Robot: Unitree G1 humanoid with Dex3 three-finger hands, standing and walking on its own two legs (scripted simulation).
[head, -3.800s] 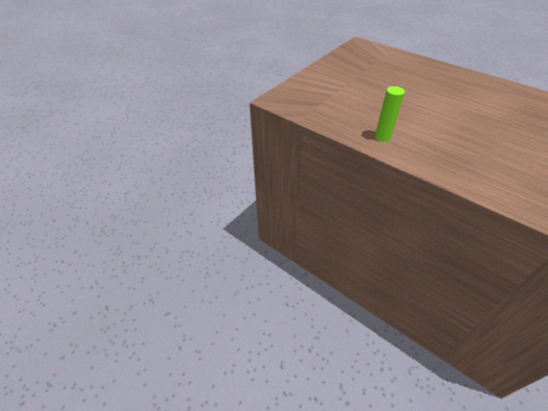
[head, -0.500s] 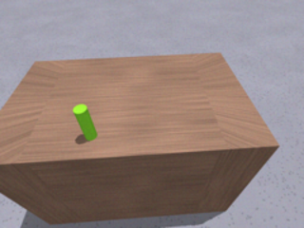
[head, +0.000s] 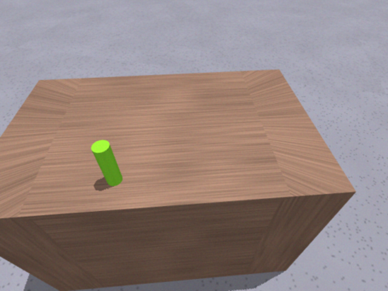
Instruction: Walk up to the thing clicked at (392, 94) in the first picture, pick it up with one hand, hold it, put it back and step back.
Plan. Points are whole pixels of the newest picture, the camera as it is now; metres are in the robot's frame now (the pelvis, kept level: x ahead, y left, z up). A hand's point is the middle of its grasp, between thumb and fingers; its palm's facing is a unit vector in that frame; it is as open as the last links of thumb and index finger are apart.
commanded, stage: walk up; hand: left
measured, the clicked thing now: (108, 164) +0.45 +0.23 -0.01
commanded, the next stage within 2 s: stand in 0.62 s
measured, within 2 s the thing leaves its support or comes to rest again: neither
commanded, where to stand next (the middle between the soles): +0.06 +0.00 m, yaw +4 degrees
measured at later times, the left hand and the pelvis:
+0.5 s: hand out of the picture +0.09 +0.25 -0.15, palm faces -0.04 -0.94 -0.34, open 7.4 cm; pelvis +0.00 +0.00 +0.00, yaw +0 degrees
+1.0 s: hand out of the picture +0.07 +0.25 -0.15, palm faces -0.02 -0.94 -0.34, open 7.4 cm; pelvis -0.01 +0.00 +0.00, yaw +1 degrees
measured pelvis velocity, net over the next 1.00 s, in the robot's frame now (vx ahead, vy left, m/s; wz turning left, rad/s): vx -0.01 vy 0.00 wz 0.01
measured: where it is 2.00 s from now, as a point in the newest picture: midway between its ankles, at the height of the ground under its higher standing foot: outside the picture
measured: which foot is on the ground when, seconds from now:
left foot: down 0.00-1.00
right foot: down 0.00-1.00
